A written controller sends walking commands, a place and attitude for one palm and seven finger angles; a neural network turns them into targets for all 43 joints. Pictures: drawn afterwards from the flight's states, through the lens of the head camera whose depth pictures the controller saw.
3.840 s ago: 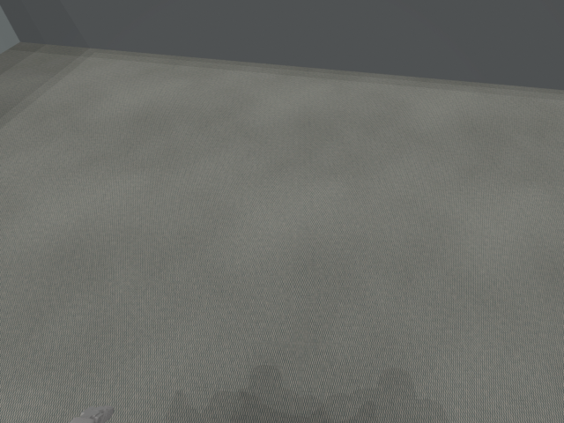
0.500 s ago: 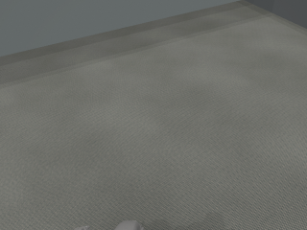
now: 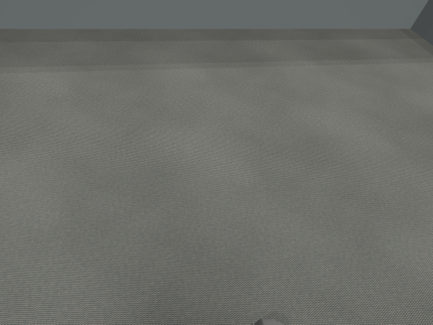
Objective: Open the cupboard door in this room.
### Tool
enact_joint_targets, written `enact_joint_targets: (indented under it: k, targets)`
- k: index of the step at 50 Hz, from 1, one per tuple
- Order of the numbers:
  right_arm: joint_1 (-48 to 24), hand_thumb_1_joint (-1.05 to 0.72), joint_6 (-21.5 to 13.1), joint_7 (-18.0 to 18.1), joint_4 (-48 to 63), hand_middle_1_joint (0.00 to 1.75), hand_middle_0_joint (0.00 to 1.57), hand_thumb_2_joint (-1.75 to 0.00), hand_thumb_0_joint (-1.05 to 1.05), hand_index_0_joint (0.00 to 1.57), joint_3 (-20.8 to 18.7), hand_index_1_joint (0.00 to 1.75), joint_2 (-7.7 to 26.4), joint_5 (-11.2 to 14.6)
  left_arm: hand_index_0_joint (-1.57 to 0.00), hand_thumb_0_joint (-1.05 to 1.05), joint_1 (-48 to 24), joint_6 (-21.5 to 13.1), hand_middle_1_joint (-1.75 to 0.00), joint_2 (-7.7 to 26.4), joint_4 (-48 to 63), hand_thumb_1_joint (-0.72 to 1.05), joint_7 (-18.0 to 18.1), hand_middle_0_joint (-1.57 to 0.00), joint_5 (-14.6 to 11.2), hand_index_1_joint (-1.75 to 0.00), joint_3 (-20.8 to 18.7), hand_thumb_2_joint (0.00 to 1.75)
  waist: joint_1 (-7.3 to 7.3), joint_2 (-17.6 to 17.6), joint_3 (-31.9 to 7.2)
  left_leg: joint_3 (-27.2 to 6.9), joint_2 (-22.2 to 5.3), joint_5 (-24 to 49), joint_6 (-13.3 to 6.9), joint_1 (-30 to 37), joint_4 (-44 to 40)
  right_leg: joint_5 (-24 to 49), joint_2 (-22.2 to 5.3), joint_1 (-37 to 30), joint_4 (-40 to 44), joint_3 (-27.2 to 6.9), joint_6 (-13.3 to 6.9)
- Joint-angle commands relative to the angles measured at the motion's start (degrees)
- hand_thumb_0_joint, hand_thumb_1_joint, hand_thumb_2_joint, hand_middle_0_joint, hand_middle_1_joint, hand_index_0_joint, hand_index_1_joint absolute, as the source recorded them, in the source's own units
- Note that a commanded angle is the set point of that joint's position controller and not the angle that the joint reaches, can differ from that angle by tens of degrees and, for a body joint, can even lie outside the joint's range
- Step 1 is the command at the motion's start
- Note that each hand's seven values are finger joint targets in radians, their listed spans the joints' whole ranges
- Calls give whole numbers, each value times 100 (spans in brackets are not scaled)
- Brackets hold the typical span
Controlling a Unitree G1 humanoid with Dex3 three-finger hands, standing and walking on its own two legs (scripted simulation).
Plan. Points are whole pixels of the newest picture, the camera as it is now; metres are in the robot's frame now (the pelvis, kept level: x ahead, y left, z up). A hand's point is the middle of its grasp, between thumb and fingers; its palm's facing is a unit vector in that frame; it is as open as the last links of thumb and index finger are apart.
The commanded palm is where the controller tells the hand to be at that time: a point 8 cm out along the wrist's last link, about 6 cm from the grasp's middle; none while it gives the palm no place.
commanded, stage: turn or walk to find it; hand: left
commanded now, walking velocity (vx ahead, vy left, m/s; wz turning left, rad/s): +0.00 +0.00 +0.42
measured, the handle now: out of the picture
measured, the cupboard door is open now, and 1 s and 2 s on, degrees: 0 0 0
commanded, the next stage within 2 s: none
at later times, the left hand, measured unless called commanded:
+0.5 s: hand out of the picture -0.01 +0.16 -0.16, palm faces +0.23 -0.94 -0.25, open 7.4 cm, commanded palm none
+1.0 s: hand out of the picture -0.08 +0.21 -0.16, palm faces +0.42 -0.87 -0.27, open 7.4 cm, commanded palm none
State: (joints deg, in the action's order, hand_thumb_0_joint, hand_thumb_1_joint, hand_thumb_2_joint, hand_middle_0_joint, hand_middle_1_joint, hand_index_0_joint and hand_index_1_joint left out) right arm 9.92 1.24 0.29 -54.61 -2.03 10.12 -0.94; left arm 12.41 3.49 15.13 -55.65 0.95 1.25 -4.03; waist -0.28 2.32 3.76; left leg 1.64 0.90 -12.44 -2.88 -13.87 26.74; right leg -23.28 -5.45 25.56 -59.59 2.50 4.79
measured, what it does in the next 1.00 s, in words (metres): steps on the spot, turning left: right foot, then left foot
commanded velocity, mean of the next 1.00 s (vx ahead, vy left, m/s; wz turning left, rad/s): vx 0.00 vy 0.00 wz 0.42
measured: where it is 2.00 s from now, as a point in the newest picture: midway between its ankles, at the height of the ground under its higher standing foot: outside the picture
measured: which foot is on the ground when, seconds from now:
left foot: down 0.00-0.24, up 0.26-0.62, down 0.64-1.00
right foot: up 0.00-0.22, down 0.24-0.64, up 0.66-1.00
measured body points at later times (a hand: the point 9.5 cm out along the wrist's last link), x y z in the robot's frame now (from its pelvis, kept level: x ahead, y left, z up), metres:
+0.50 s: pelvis -0.04 -0.04 +0.00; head -0.02 -0.05 +0.45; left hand -0.02 +0.21 -0.14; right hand +0.05 -0.29 -0.16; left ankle -0.08 +0.10 -0.68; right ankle -0.01 -0.15 -0.74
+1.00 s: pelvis -0.08 -0.01 +0.00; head -0.05 +0.00 +0.45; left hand -0.11 +0.26 -0.14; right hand +0.08 -0.20 -0.15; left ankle -0.09 +0.10 -0.74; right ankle -0.03 -0.14 -0.71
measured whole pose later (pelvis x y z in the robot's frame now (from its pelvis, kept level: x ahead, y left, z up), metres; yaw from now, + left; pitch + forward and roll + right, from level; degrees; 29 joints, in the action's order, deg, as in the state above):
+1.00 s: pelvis -0.08 -0.01 +0.00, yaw +25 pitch +0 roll +0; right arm 10.8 2.2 0.0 -54.6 -2.7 11.0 -1.4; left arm 9.8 2.9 13.0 -53.5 1.0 0.9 -3.2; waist 1.3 -0.3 3.4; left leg -2.4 2.3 -10.9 -1.3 -16.1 26.9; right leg -25.1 -3.0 20.3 -45.8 2.0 4.2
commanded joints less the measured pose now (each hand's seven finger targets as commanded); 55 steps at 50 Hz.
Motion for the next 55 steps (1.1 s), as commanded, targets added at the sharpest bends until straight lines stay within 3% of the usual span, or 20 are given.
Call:
enact_joint_targets:
  k: [1,5,10,11,12,13,17,26,29,30,32,33,35,38,44,51,52,53,54,55]
  targets:
    - [369,-90,-75,78,284,30,20,-90,0,20,-344,30,1230,-22,-20,0,-185,-130,-30,245,546,90,0,-20,-31,-30,-50,90,204,-976,-533,-1595,-1429,1727,-707,804,-910,-92,33,329,449,-129,15]
    - [353,-90,-16,49,315,30,20,-90,0,20,-387,30,1274,-58,-20,0,-289,-145,-30,167,664,90,22,-20,-50,-30,-26,90,234,-1084,-506,-1953,-1416,1250,-740,424,-910,-247,174,-158,1172,-130,-64]
    - [152,-90,18,0,416,30,20,-90,0,20,-421,30,1205,-16,-20,0,356,-263,-30,226,572,90,67,-20,-80,-30,-40,90,-95,-864,-746,-1959,-981,1046,-380,-390,-313,922,326,-1768,3446,-15,-174]
    - [189,-90,15,-33,458,30,20,-90,0,20,-400,30,982,31,-20,0,516,-321,-30,488,570,90,95,-20,-31,-30,-87,90,-161,-245,-805,-1578,-579,304,-53,-1037,289,966,-257,-2416,4123,-544,-330]
    - [263,-90,14,-65,593,30,20,-90,0,20,-331,30,596,52,-20,0,518,-363,-30,997,605,90,136,-20,53,-30,-184,90,-156,1287,-644,-583,251,-1199,380,-2073,1471,901,-1694,-2712,4539,-2027,-907]
    - [79,-90,76,-50,651,30,20,-90,0,20,-410,30,842,-27,-20,0,377,-341,-30,1075,726,90,139,-20,13,-30,-206,90,-235,1194,-554,-536,154,-1930,430,-1911,2649,1131,-2293,-1894,4658,-2203,-1384]
    - [433,-90,214,-144,247,30,20,-90,0,20,-425,30,772,-51,-20,0,-442,-389,-30,527,861,90,113,-20,1,-30,-53,90,230,520,-72,-436,-156,-897,537,-1766,4234,1283,-1230,-1154,4389,-674,-1121]
    - [-144,-90,134,-141,369,30,20,-90,0,20,-278,30,625,28,-20,0,303,-339,-30,896,516,90,99,-20,81,-30,-182,90,-234,973,-344,172,-241,-1490,603,-1040,1922,2436,-1461,-1853,3867,-302,-1282]
    - [265,-90,51,-97,273,30,20,-90,0,20,-250,30,659,38,-20,0,231,-303,-30,922,432,90,83,-20,41,-30,-202,90,-12,850,-615,367,-150,-716,540,-170,481,2899,-1378,-1739,3175,54,-964]
    - [497,-90,8,-101,199,30,20,-90,0,20,-274,30,801,31,-20,0,191,-260,-30,846,445,90,70,-20,-12,-30,-185,90,136,478,-721,251,-230,45,476,528,-282,2474,-1212,-1287,2672,313,-668]
    - [819,-90,-41,-61,237,30,20,-90,0,20,-476,30,1784,-24,-20,0,76,-179,-30,226,790,90,6,-20,-44,-30,-31,90,318,-2072,-693,-2322,-2330,2216,-551,1199,-932,-1238,-121,718,621,613,-24]
    - [920,-90,-33,-24,134,30,20,-90,0,20,-486,30,1747,-31,-20,0,-265,-89,-30,324,800,90,59,-20,9,-30,-27,90,466,-1789,-658,-2246,-2364,1236,-703,592,-1055,-1235,-186,476,-41,107,-117]
    - [346,-90,-39,65,244,30,20,-90,0,20,-375,30,1403,-46,-20,0,-397,-101,-30,345,659,90,-5,-20,-10,-30,-82,90,256,-1448,-209,-1870,-1822,575,-644,134,-1132,-442,-187,690,-459,-155,-131]
    - [79,-90,-105,88,329,30,20,-90,0,20,-299,30,1234,-17,-20,0,-41,-149,-30,313,429,90,-64,-20,-14,-30,-70,90,72,-1140,-449,-1306,-1388,1504,-536,474,-926,19,-85,463,-207,-83,-68]
    - [410,-90,-62,82,280,30,20,-90,0,20,-354,30,1295,-37,-20,0,-311,-151,-30,220,595,90,-16,-20,-49,-30,-23,90,257,-950,-601,-1787,-1472,1758,-740,831,-828,-261,115,256,679,-127,-29]
    - [112,-90,23,15,423,30,20,-90,0,20,-409,30,1270,-39,-20,0,223,-241,-30,204,572,90,44,-20,-82,-30,-20,90,-21,-972,-656,-2023,-1081,1306,-481,-171,-448,581,387,-1377,2900,10,-172]
    - [79,-90,20,-3,462,30,20,-90,0,20,-397,30,1174,-4,-20,0,439,-290,-30,303,550,90,62,-20,-69,-30,-42,90,-141,-699,-755,-1868,-836,966,-252,-504,-107,1048,223,-1948,3738,-98,-209]
    - [181,-90,18,-45,501,30,20,-90,0,20,-370,30,854,57,-20,0,523,-358,-30,726,563,90,106,-20,6,-30,-117,90,-168,354,-847,-1299,-299,-34,116,-1457,823,887,-797,-2734,4346,-1144,-511]
    - [86,-90,16,-60,689,30,20,-90,0,20,-325,30,639,26,-20,0,460,-365,-30,1123,646,90,115,-20,53,-30,-184,90,-210,1450,-551,-462,365,-1802,441,-2108,2069,1342,-2040,-2463,4571,-2232,-1127]
    - [42,-90,106,-41,617,30,20,-90,0,20,-406,30,953,-57,-20,0,290,-381,-30,1028,724,90,129,-20,-12,-30,-205,90,-205,1521,-498,-757,59,-1936,413,-1934,2985,1251,-2105,-1757,4644,-2128,-1339]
